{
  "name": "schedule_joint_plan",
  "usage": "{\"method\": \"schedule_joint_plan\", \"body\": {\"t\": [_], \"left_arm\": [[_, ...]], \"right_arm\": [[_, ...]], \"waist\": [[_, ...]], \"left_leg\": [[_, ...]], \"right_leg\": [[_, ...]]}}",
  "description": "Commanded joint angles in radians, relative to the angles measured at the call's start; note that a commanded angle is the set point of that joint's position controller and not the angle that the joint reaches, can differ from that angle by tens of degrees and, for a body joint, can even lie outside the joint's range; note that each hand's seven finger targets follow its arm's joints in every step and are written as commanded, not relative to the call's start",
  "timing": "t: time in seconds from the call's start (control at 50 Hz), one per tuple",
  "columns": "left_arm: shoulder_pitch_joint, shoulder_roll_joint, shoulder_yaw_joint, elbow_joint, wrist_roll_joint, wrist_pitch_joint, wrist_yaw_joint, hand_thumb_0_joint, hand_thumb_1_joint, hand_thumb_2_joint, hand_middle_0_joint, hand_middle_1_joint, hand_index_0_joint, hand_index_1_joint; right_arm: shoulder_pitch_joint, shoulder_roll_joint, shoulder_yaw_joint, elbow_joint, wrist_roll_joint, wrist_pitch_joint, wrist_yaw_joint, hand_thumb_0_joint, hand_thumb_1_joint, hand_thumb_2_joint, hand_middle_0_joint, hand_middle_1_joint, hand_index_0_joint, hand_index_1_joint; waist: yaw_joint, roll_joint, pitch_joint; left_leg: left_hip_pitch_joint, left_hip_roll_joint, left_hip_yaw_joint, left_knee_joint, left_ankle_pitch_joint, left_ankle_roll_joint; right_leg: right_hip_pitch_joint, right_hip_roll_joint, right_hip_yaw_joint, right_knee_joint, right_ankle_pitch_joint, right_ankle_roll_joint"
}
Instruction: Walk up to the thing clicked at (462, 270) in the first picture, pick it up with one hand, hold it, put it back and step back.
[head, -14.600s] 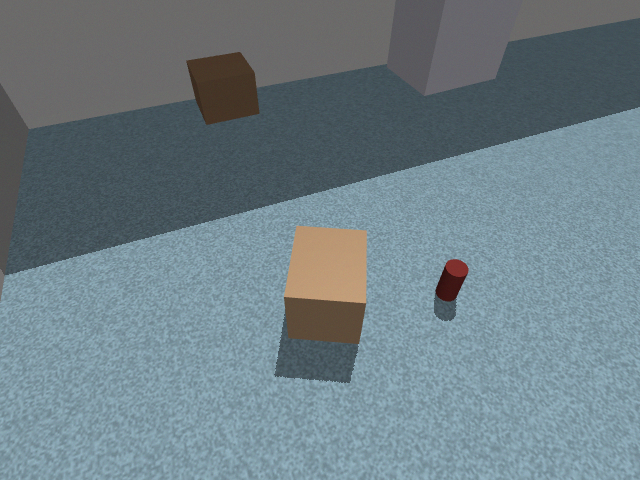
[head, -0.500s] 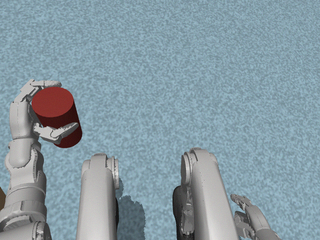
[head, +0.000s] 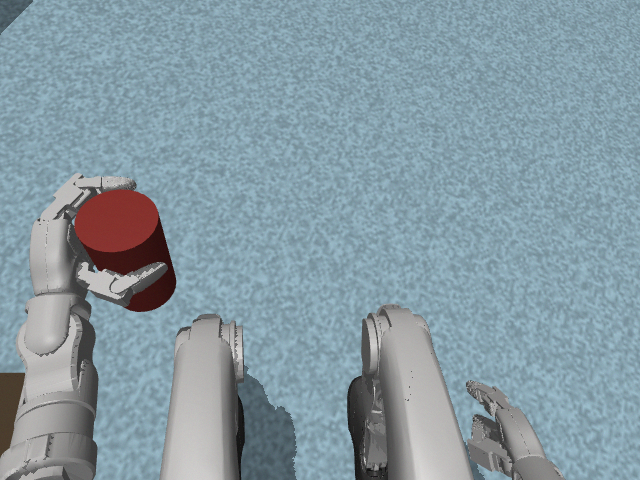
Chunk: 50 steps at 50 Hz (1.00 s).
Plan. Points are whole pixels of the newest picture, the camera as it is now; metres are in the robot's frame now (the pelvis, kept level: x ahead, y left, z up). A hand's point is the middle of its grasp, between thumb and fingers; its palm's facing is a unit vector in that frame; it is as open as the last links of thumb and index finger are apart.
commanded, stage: lift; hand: left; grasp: from the side
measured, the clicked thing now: (133, 256) +0.39 +0.22 -0.07
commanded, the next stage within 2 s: hold in 1.76 s
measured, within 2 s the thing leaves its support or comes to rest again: neither
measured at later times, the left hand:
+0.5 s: hand (39, 187) +0.38 +0.21 +0.14, palm faces +0.13 -0.99 -0.07, open 11.3 cm
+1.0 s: hand out of the picture +0.38 +0.20 +0.26, palm faces +0.12 -0.99 -0.04, open 11.3 cm
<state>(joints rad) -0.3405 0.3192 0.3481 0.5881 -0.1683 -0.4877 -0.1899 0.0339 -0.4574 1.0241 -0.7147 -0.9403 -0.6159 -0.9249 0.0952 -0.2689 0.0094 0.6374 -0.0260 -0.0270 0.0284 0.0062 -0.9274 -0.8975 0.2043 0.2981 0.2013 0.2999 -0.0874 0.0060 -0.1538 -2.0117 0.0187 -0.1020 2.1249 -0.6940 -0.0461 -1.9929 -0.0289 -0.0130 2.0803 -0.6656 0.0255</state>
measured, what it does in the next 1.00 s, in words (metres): rises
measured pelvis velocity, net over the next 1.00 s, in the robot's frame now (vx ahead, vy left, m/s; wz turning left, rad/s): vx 0.05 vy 0.01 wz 0.03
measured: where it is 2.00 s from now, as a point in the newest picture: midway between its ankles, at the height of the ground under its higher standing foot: (298, 463)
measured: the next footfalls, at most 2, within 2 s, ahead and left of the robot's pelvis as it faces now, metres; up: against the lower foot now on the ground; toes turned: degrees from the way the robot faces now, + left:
none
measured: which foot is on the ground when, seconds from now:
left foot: down 0.00-1.00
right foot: down 0.00-1.00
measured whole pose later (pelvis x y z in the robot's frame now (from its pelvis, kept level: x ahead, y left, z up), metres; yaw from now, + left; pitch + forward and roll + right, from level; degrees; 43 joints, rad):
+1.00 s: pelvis +0.05 +0.01 +0.25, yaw +2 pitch +17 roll -3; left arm -0.12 0.24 0.15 0.41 -0.17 -0.33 -0.07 0.03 -0.46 1.03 -0.71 -0.94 -0.62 -0.93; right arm 0.21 -0.23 0.02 0.65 0.01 -0.07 -0.03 0.01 -0.90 -0.89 0.20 0.30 0.20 0.30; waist -0.03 0.01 -0.13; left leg -1.01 0.05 -0.05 1.24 -0.54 -0.02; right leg -0.98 -0.03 -0.03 1.19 -0.50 0.03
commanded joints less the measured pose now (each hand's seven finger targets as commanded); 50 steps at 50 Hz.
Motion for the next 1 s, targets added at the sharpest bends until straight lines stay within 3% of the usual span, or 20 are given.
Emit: {"method": "schedule_joint_plan", "body": {"t": [0.0,0.02,0.1,0.16,0.18,0.2,0.24,0.28,0.34,0.42,0.44,0.54,0.56,0.72,0.82,0.88,0.92,0.94,0.96,0.98], "left_arm": [[-0.312,0.257,0.079,-0.464,-0.063,-0.106,0.022,0.000,0.013,1.210,-1.184,-1.364,-1.209,-1.359],[-0.314,0.266,0.080,-0.503,-0.064,-0.096,0.028,0.000,0.015,1.210,-1.186,-1.368,-1.212,-1.361],[-0.198,0.178,0.048,-0.440,-0.076,-0.046,0.048,0.000,0.057,1.226,-1.170,-1.359,-1.195,-1.354],[-0.219,0.195,0.028,-0.531,-0.059,-0.032,0.064,0.000,0.035,1.220,-1.164,-1.360,-1.190,-1.353],[-0.197,0.222,0.058,-0.557,-0.057,-0.024,0.072,0.000,0.059,1.218,-1.171,-1.361,-1.199,-1.352],[-0.181,0.192,0.021,-0.543,-0.055,-0.010,0.073,0.000,0.037,1.220,-1.164,-1.358,-1.193,-1.350],[-0.165,0.161,0.001,-0.567,-0.057,0.002,0.081,0.000,0.063,1.212,-1.146,-1.341,-1.174,-1.333],[-0.151,0.155,0.009,-0.573,-0.062,0.015,0.100,0.000,0.058,1.223,-1.153,-1.352,-1.181,-1.344],[-0.130,0.134,-0.021,-0.594,-0.061,0.027,0.113,0.000,0.047,1.226,-1.140,-1.348,-1.167,-1.340],[-0.085,0.135,-0.045,-0.627,-0.048,0.044,0.125,0.000,0.060,1.206,-1.130,-1.332,-1.158,-1.323],[-0.094,0.119,-0.062,-0.624,-0.050,0.047,0.128,0.000,0.070,1.215,-1.130,-1.333,-1.157,-1.325],[-0.068,0.098,-0.077,-0.598,-0.048,0.047,0.143,0.000,0.057,1.203,-1.124,-1.320,-1.150,-1.314],[-0.082,0.117,-0.060,-0.595,-0.046,0.047,0.145,0.000,0.056,1.211,-1.131,-1.326,-1.156,-1.321],[-0.083,0.071,-0.112,-0.537,-0.046,0.042,0.139,0.000,0.064,1.239,-1.176,-1.352,-1.194,-1.353],[-0.104,0.086,-0.111,-0.533,-0.035,0.030,0.131,0.000,0.055,1.227,-1.190,-1.349,-1.207,-1.351],[-0.086,0.054,-0.133,-0.497,-0.039,0.031,0.124,0.000,0.062,1.224,-1.204,-1.350,-1.219,-1.354],[-0.117,0.075,-0.107,-0.510,-0.045,0.023,0.129,0.000,0.070,1.230,-1.194,-1.345,-1.207,-1.351],[-0.094,0.044,-0.136,-0.480,-0.043,0.026,0.127,0.000,0.059,1.224,-1.190,-1.343,-1.204,-1.347],[-0.150,0.092,-0.103,-0.570,-0.043,0.015,0.134,0.000,0.067,1.223,-1.183,-1.335,-1.196,-1.340],[-0.079,0.041,-0.141,-0.472,-0.036,0.027,0.131,0.000,0.074,1.225,-1.183,-1.337,-1.197,-1.342]], "right_arm": [[0.096,-0.183,-0.080,-0.104,0.012,-0.035,-0.026,0.000,-0.917,-0.902,0.200,0.300,0.200,0.300],[0.098,-0.179,-0.080,-0.109,0.014,-0.036,-0.028,0.000,-0.914,-0.901,0.200,0.300,0.200,0.300],[0.085,-0.170,-0.082,-0.120,0.031,-0.044,-0.039,0.000,-0.908,-0.900,0.200,0.299,0.200,0.299],[0.089,-0.165,-0.085,-0.126,0.036,-0.046,-0.046,0.000,-0.907,-0.900,0.200,0.299,0.200,0.299],[0.093,-0.163,-0.088,-0.124,0.039,-0.044,-0.050,0.000,-0.905,-0.899,0.200,0.299,0.200,0.299],[0.091,-0.162,-0.086,-0.127,0.043,-0.045,-0.052,0.000,-0.904,-0.898,0.200,0.299,0.200,0.299],[0.094,-0.150,-0.083,-0.123,0.044,-0.046,-0.056,0.000,-0.903,-0.898,0.200,0.299,0.200,0.299],[0.102,-0.143,-0.079,-0.124,0.049,-0.050,-0.060,0.000,-0.899,-0.898,0.200,0.300,0.200,0.299],[0.090,-0.136,-0.075,-0.135,0.052,-0.057,-0.066,0.000,-0.896,-0.898,0.200,0.300,0.200,0.300],[0.097,-0.129,-0.070,-0.132,0.055,-0.063,-0.077,0.000,-0.895,-0.897,0.200,0.300,0.200,0.300],[0.104,-0.122,-0.065,-0.128,0.054,-0.065,-0.080,0.000,-0.895,-0.897,0.200,0.300,0.200,0.300],[0.108,-0.114,-0.059,-0.113,0.050,-0.078,-0.085,0.000,-0.890,-0.896,0.200,0.300,0.200,0.300],[0.110,-0.112,-0.056,-0.113,0.048,-0.080,-0.086,0.000,-0.890,-0.896,0.200,0.300,0.200,0.300],[0.121,-0.102,-0.048,-0.098,0.043,-0.093,-0.086,0.000,-0.890,-0.897,0.200,0.300,0.200,0.300],[0.121,-0.103,-0.051,-0.092,0.041,-0.089,-0.080,0.000,-0.890,-0.896,0.200,0.300,0.200,0.300],[0.113,-0.100,-0.044,-0.095,0.039,-0.087,-0.077,0.000,-0.897,-0.898,0.200,0.300,0.200,0.300],[0.108,-0.106,-0.047,-0.101,0.040,-0.089,-0.077,0.000,-0.896,-0.898,0.200,0.300,0.200,0.300],[0.113,-0.101,-0.041,-0.104,0.038,-0.086,-0.075,0.000,-0.899,-0.899,0.200,0.300,0.199,0.300],[0.122,-0.100,-0.044,-0.102,0.038,-0.085,-0.077,0.000,-0.898,-0.899,0.200,0.300,0.199,0.300],[0.118,-0.099,-0.040,-0.103,0.035,-0.082,-0.078,0.000,-0.900,-0.899,0.200,0.300,0.199,0.300]], "waist": [[0.033,0.180,-0.743],[0.039,0.182,-0.744],[0.027,0.115,-0.680],[0.038,0.142,-0.703],[0.057,0.139,-0.714],[0.047,0.149,-0.695],[0.042,0.134,-0.695],[0.045,0.115,-0.683],[0.043,0.109,-0.637],[0.056,0.134,-0.620],[0.036,0.123,-0.595],[0.042,0.117,-0.511],[0.051,0.131,-0.525],[0.048,0.109,-0.429],[0.058,0.105,-0.400],[0.054,0.104,-0.367],[0.065,0.105,-0.358],[0.053,0.097,-0.365],[0.070,0.118,-0.384],[0.054,0.095,-0.364]], "left_leg": [[0.542,-0.020,0.058,-0.346,0.160,0.061],[0.545,-0.021,0.060,-0.363,0.149,0.062],[0.559,-0.020,0.056,-0.413,0.145,0.068],[0.637,-0.020,0.059,-0.456,0.183,0.067],[0.667,-0.019,0.061,-0.474,0.188,0.066],[0.698,-0.018,0.056,-0.496,0.199,0.063],[0.738,-0.017,0.051,-0.522,0.230,0.063],[0.769,-0.016,0.048,-0.560,0.247,0.063],[0.809,-0.015,0.049,-0.621,0.220,0.063],[0.944,-0.011,0.041,-0.707,0.266,0.053],[0.945,-0.013,0.042,-0.721,0.273,0.056],[1.036,-0.008,0.031,-0.828,0.288,0.049],[1.064,-0.010,0.038,-0.838,0.306,0.049],[1.179,-0.012,0.047,-0.955,0.386,0.048],[1.261,-0.008,0.048,-1.033,0.378,0.044],[1.293,-0.007,0.041,-1.084,0.361,0.040],[1.305,-0.007,0.045,-1.104,0.359,0.041],[1.324,-0.005,0.042,-1.111,0.383,0.039],[1.341,-0.007,0.048,-1.118,0.385,0.039],[1.349,-0.008,0.049,-1.125,0.394,0.039]], "right_leg": [[0.435,0.025,-0.018,-0.300,0.169,-0.067],[0.459,0.026,-0.013,-0.320,0.159,-0.066],[0.510,0.029,-0.015,-0.392,0.161,-0.058],[0.566,0.025,-0.008,-0.435,0.195,-0.059],[0.587,0.025,-0.006,-0.457,0.195,-0.058],[0.586,0.026,-0.008,-0.469,0.204,-0.061],[0.628,0.027,-0.013,-0.497,0.232,-0.057],[0.681,0.026,-0.016,-0.535,0.249,-0.054],[0.736,0.028,-0.013,-0.602,0.235,-0.051],[0.798,0.029,-0.017,-0.669,0.271,-0.052],[0.823,0.029,-0.017,-0.696,0.286,-0.050],[0.897,0.031,-0.023,-0.782,0.305,-0.048],[0.929,0.031,-0.019,-0.803,0.316,-0.050],[1.075,0.035,-0.024,-0.931,0.397,-0.047],[1.136,0.033,-0.030,-0.999,0.387,-0.046],[1.153,0.037,-0.041,-1.029,0.367,-0.046],[1.172,0.037,-0.042,-1.045,0.368,-0.044],[1.187,0.040,-0.046,-1.049,0.386,-0.045],[1.207,0.038,-0.040,-1.058,0.388,-0.045],[1.214,0.037,-0.042,-1.069,0.397,-0.046]]}}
